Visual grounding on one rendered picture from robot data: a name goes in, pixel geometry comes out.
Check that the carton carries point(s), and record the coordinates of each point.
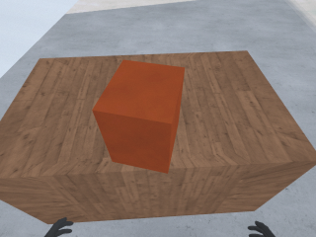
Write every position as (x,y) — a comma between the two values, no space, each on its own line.
(138,114)

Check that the pedestal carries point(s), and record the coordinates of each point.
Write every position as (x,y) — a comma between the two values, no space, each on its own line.
(236,145)

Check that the right robot hand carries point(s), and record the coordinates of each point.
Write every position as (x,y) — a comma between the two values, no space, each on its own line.
(262,228)

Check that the left robot hand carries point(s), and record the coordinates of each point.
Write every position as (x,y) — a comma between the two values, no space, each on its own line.
(54,230)

